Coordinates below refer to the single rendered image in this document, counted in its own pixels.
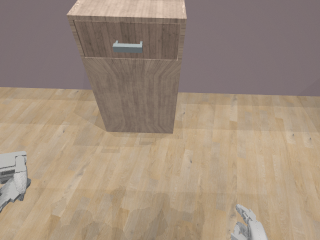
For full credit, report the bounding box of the drawer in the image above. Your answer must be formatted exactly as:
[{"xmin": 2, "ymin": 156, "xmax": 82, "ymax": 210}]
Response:
[{"xmin": 74, "ymin": 20, "xmax": 181, "ymax": 60}]

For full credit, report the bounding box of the handle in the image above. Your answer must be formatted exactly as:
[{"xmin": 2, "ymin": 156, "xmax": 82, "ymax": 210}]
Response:
[{"xmin": 112, "ymin": 40, "xmax": 143, "ymax": 53}]

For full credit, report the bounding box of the robot left hand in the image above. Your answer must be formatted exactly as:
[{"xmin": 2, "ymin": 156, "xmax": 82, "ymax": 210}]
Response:
[{"xmin": 0, "ymin": 151, "xmax": 31, "ymax": 213}]

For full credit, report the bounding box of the robot right hand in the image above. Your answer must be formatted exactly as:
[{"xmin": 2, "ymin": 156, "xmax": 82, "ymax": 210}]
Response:
[{"xmin": 231, "ymin": 204, "xmax": 268, "ymax": 240}]

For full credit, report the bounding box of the cabinet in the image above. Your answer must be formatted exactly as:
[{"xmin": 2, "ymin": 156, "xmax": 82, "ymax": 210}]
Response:
[{"xmin": 66, "ymin": 0, "xmax": 187, "ymax": 134}]

